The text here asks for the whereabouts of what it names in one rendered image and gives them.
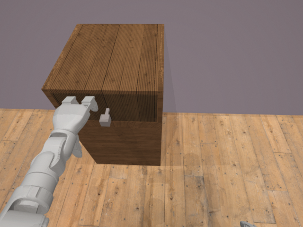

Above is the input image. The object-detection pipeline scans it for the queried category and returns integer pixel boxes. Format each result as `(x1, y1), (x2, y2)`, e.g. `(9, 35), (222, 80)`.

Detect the drawer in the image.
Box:
(51, 93), (158, 122)

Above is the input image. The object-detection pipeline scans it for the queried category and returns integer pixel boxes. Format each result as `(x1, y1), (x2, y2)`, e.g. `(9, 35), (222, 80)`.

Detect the robot left forearm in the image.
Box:
(0, 129), (77, 222)

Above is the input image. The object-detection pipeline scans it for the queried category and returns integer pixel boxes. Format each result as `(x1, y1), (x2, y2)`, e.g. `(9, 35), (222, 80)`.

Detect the robot left hand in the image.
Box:
(53, 96), (98, 157)

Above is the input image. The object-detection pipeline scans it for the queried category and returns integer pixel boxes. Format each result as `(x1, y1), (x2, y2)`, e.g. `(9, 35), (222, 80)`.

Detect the left robot upper arm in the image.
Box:
(0, 210), (49, 227)

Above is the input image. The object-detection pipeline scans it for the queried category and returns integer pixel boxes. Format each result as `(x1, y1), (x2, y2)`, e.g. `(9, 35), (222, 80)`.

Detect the handle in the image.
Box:
(99, 108), (111, 127)

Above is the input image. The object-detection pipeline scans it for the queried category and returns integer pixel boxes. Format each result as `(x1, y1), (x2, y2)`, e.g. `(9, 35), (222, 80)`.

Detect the cabinet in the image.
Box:
(41, 24), (164, 166)

